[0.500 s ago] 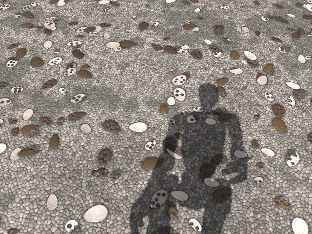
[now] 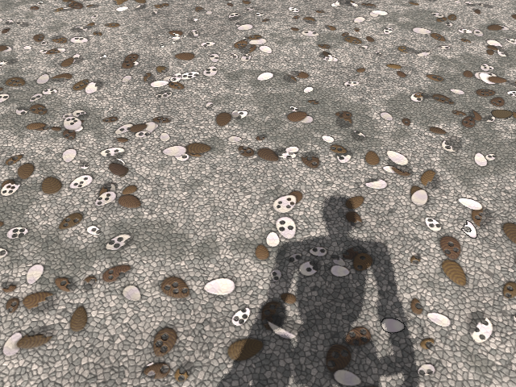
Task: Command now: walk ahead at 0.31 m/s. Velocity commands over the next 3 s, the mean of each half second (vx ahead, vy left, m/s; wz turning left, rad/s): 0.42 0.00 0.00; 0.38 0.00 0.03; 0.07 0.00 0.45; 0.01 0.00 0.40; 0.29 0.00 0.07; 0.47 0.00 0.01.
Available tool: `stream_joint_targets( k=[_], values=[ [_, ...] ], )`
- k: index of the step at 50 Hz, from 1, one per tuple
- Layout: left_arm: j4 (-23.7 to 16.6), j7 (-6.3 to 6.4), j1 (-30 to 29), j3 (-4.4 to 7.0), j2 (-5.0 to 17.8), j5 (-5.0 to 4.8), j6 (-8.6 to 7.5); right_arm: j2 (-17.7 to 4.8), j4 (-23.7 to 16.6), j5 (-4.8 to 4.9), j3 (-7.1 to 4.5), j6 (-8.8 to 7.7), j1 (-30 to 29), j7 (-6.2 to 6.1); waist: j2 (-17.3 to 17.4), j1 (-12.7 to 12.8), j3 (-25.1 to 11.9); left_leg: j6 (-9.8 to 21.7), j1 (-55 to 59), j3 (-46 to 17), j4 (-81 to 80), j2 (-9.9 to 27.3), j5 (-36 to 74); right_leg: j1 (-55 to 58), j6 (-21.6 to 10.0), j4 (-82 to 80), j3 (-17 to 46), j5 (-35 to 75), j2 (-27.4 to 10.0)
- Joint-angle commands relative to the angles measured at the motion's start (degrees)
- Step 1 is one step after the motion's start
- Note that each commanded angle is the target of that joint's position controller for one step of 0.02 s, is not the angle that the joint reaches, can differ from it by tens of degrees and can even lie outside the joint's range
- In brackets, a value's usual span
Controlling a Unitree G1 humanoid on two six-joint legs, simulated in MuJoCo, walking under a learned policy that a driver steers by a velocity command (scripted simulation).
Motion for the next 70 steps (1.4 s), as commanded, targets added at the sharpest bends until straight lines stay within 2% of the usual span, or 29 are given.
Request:
stream_joint_targets(
  k=[1,3,5,6,7,8,9,10,16,20,23,25,27,28,29,30,31,33,36,42,46,51,53,54,55,56,58,61,70],
  values=[
    [-1.7,-0.02,-0.1,2.0,8.1,-0.11,-1.37,-2.4,-4.1,-0.05,-0.79,-2.0,-3.5,0.49,-7.8,-0.7,8.2,-0.1,-6.5,-0.5,-1.2,1.8,-2.0,-1.6,-9.3,-13.9,14.7,-16.5,-12.4],
    [-1.9,-0.26,-0.5,2.43,8.5,-0.15,-1.49,-1.5,-4.1,0.37,-0.78,-2.36,-2.3,0.24,-7.6,-1.5,8.1,0.3,0.8,1.6,-9.3,0.7,-0.5,-4.5,-9.3,-11.4,12.2,-15.0,-11.3],
    [-2.4,-0.51,-1.1,2.73,8.2,-0.29,-1.58,-2.1,-1.1,0.79,-1.34,-2.79,5.9,-0.38,-4.3,-4.4,6.7,0.5,16.2,2.0,-17.0,-0.7,4.0,-12.8,-8.1,-4.3,9.2,-14.0,-8.7],
    [-3.6,-0.73,-2.7,2.23,6.1,-0.07,-2.07,-4.7,0.5,0.5,-2.1,-3.31,12.1,-1.02,1.7,-6.8,5.1,1.4,25.1,-6.6,-21.5,5.6,-1.0,-19.9,-6.3,5.4,5.0,-12.8,-5.5],
    [-6.3,-1.55,-4.6,1.0,1.2,-0.8,-2.7,-11.3,1.5,0.36,-3.61,-3.45,18.7,-1.46,16.8,-8.6,3.0,5.9,32.2,-29.3,-31.5,19.2,-17.5,-31.8,-3.5,23.4,-4.3,-14.7,2.1],
    [-8.3,-1.96,-8.4,2.08,6.1,1.02,-2.79,-11.2,2.6,0.18,-3.6,-3.01,19.8,-1.39,13.2,-8.1,7.4,9.9,27.2,-37.3,-33.4,25.0,-19.2,-37.2,-4.3,33.5,-2.7,-16.6,0.6],
    [-8.7,-2.64,-10.2,2.42,6.6,1.41,-2.88,-8.3,0.9,-0.05,-2.74,-3.05,14.4,-1.19,5.9,-5.0,10.3,9.9,22.5,-33.6,-32.8,23.0,-17.0,-37.5,-5.0,37.7,0.0,-11.2,-2.5],
    [-8.1,-3.23,-9.3,2.15,5.3,0.95,-3.15,-7.0,-0.3,0.09,-2.35,-3.42,10.7,-0.99,3.9,-3.1,10.3,8.7,19.7,-28.8,-33.4,20.4,-11.7,-35.7,-4.8,38.1,0.5,-6.7,-3.6],
    [-9.6,-4.09,-13.6,1.99,3.8,1.0,-2.14,-4.1,1.6,0.65,-0.9,-5.12,13.8,-1.57,4.4,-1.6,7.6,7.3,21.2,-11.8,-31.9,14.0,24.7,-34.0,-1.1,32.2,-3.7,3.4,-3.6],
    [-13.9,-4.19,-23.5,0.89,2.6,0.29,-1.88,-4.6,2.2,0.56,-0.61,-5.23,14.7,-1.61,5.8,-3.1,9.2,7.2,17.6,-7.5,-31.9,12.4,30.9,-28.5,-0.8,18.5,-6.3,8.7,-1.8],
    [-15.5,-3.96,-25.3,0.96,3.9,0.02,-1.8,-5.7,2.8,0.6,-0.86,-5.31,15.0,-1.71,6.1,-2.8,9.5,6.9,18.4,-6.9,-31.2,14.1,35.6,-23.1,-2.8,13.2,-7.2,9.5,-0.8],
    [-15.1,-3.41,-22.1,1.59,5.3,-0.01,-2.11,-6.5,2.9,0.53,-1.07,-5.33,13.5,-1.82,5.5,-0.5,7.8,5.9,20.6,-5.6,-26.0,14.9,47.9,-17.5,-4.9,11.3,-7.3,7.6,0.8],
    [-10.9,-2.53,-8.8,2.93,7.3,0.2,-2.9,-7.5,2.9,0.57,-1.4,-4.92,12.0,-1.86,3.7,5.2,0.9,4.1,20.3,-2.8,-9.7,12.8,57.1,-2.5,-7.1,6.9,-8.5,7.0,4.0],
    [-8.3,-1.94,0.2,4.03,10.0,1.18,-3.44,-6.7,2.4,0.71,-1.14,-4.77,12.1,-1.69,1.9,8.2,-4.1,3.2,11.7,-1.6,3.6,10.5,46.2,10.7,-8.8,6.1,-3.3,4.1,-0.7],
    [-7.9,-1.6,7.2,5.28,15.8,2.41,-3.66,-1.5,0.6,1.51,-0.1,-4.57,15.7,-1.21,-7.9,7.5,-12.0,1.6,-2.5,1.1,24.6,4.3,14.5,24.1,-13.1,3.2,19.7,-6.6,-17.8],
    [-8.0,-2.2,4.8,5.45,16.6,0.89,-2.72,-2.2,0.8,2.15,-0.88,-4.45,18.3,-0.71,-12.6,5.4,-15.0,1.4,-13.8,-4.4,37.4,-2.7,-8.8,25.7,-18.7,-8.6,42.8,-12.6,-24.2],
    [-9.3,-2.36,-3.3,4.64,13.3,-0.33,-2.47,-5.2,-0.5,1.16,-1.61,-4.02,12.1,-0.82,-5.1,2.6,-4.7,2.2,-18.5,-6.8,39.0,2.6,-3.0,17.3,-16.4,-9.5,34.2,-18.5,-21.3],
    [-10.2,-2.63,-9.8,2.83,7.1,-0.38,-3.42,-3.8,-1.8,0.59,-1.55,-4.25,6.4,-0.33,-0.6,-0.3,3.7,2.2,-14.6,-6.4,31.9,6.5,4.8,2.4,-12.6,-12.6,20.1,-7.3,-16.0],
    [-7.8,-1.99,-6.0,1.86,5.0,-0.3,-4.86,-1.6,-1.1,-0.78,-1.43,-2.28,8.4,0.37,-2.0,-3.0,4.1,0.6,-8.6,-5.4,26.4,7.9,6.2,-3.6,-10.9,-13.7,10.6,6.3,-11.9],
    [-6.0,-1.81,-0.4,1.13,6.4,-0.29,-5.24,-1.4,-4.5,-0.17,-1.1,-1.09,-1.9,0.09,-2.4,-2.8,6.2,-2.6,-12.4,-1.1,11.9,7.3,13.6,-1.6,-9.9,-10.7,-0.5,41.1,-9.0],
    [-4.9,-1.26,2.2,0.54,6.5,-0.22,-4.65,-0.5,-5.1,0.8,-0.09,-1.21,-6.5,-0.39,-4.8,-0.5,4.0,-1.7,-7.7,1.4,0.6,4.2,19.6,3.0,-7.6,-7.9,-4.4,46.9,-8.2],
    [-4.7,0.64,1.1,1.19,7.9,0.05,-3.48,-3.4,-5.2,0.02,-0.88,-2.04,-5.1,-1.18,-5.3,-1.4,3.3,1.8,-4.0,1.5,-6.2,1.2,11.9,9.7,-7.8,2.9,-4.9,51.7,-11.5],
    [-5.2,1.14,0.4,1.94,9.3,-0.48,-2.86,-5.1,-3.2,-0.35,-1.94,-3.34,2.9,-1.36,-1.4,-5.2,-0.3,3.9,5.7,-0.6,-15.8,1.4,24.5,8.0,-5.3,18.5,-6.8,43.7,-9.0],
    [-7.6,1.29,0.4,1.92,8.9,-0.78,-2.92,-10.2,-3.2,-0.88,-3.28,-3.84,8.2,-1.7,5.0,-6.3,-6.1,7.5,17.0,-13.4,-13.3,12.6,51.7,-2.1,-2.8,35.0,-9.3,21.5,-5.1],
    [-8.7,0.77,5.9,1.13,3.4,-2.2,-2.1,-13.8,-4.1,0.49,-4.19,-2.98,6.5,-1.54,13.8,-2.4,-12.2,20.2,27.0,-30.5,-13.1,25.9,75.1,-16.7,-0.7,51.2,-7.2,-23.2,6.4],
    [-8.2,0.55,4.1,1.6,6.0,0.0,-0.91,-11.3,-4.7,2.64,-3.88,-1.89,5.0,-1.04,4.9,-2.4,-12.6,20.2,22.4,-29.5,-15.9,23.8,59.9,-17.8,-0.5,52.7,0.1,-21.8,2.1],
    [-10.5,0.32,-3.8,2.13,6.1,0.47,-0.36,-7.5,-6.5,1.38,-3.03,-0.36,-1.8,-1.36,0.9,-1.2,0.1,15.9,9.8,-23.5,-21.7,17.7,38.9,-22.0,0.3,49.5,0.9,-15.0,-0.2],
    [-11.7,0.28,-4.4,2.49,6.2,0.95,1.37,-6.5,-7.2,0.82,-2.9,0.32,-2.1,-1.8,3.0,0.1,-0.1,12.2,4.8,-19.7,-23.7,12.4,32.1,-19.0,1.6,43.8,0.5,-9.2,-0.2],
    [-16.7,0.65,-12.8,2.75,8.0,0.13,3.28,-11.0,-9.6,0.57,-4.67,1.74,-0.2,-1.52,6.4,-2.7,-0.7,8.8,6.8,-27.6,-27.0,9.8,3.4,-22.9,3.7,32.4,2.5,-7.4,0.4]
  ],
)
Next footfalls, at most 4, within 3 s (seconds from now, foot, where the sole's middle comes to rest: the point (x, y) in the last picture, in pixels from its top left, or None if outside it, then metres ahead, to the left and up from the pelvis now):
0.12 left None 0.07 0.10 -0.78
0.56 right None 0.40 -0.08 -0.78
1.06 left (246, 372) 0.60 0.08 -0.78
1.64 right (316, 383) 0.58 -0.11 -0.78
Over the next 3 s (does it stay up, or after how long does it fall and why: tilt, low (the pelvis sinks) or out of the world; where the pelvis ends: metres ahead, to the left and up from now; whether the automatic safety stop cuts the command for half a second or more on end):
stays up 0.86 0.13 -0.03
